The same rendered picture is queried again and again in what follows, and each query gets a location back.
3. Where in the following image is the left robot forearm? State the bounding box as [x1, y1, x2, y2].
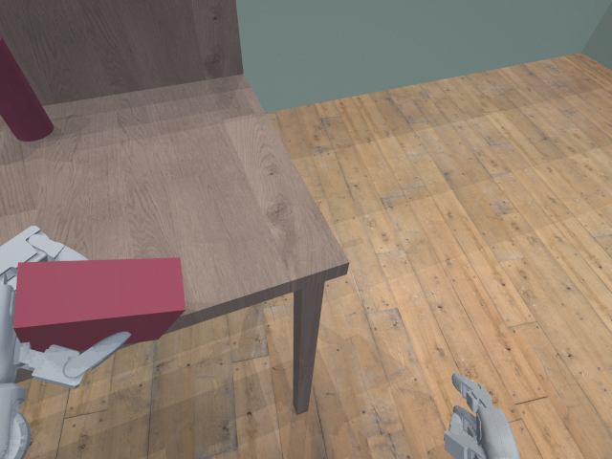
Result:
[0, 382, 31, 459]

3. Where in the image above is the robot left hand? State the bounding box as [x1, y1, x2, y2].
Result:
[0, 226, 131, 389]

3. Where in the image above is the table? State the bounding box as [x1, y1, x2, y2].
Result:
[0, 0, 349, 415]

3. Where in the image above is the robot right hand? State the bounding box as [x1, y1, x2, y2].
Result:
[445, 373, 520, 459]

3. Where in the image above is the sponge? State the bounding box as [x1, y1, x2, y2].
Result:
[13, 257, 186, 353]

